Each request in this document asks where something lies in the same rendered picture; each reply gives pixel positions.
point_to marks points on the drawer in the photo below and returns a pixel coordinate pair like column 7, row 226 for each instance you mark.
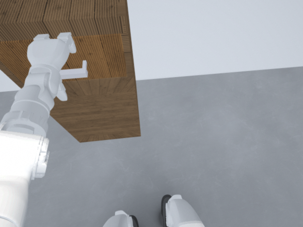
column 104, row 55

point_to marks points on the cabinet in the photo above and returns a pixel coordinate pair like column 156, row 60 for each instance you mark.
column 96, row 109

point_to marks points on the left robot forearm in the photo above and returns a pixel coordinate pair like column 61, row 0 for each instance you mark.
column 31, row 109

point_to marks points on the handle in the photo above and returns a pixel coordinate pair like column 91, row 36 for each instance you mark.
column 75, row 73

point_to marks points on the robot left hand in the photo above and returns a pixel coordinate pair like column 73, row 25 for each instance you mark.
column 52, row 52

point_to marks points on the left robot upper arm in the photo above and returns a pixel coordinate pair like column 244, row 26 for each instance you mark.
column 23, row 157

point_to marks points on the robot right foot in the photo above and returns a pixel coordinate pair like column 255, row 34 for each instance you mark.
column 164, row 200

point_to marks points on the robot right thigh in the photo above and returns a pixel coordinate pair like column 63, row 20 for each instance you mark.
column 180, row 214

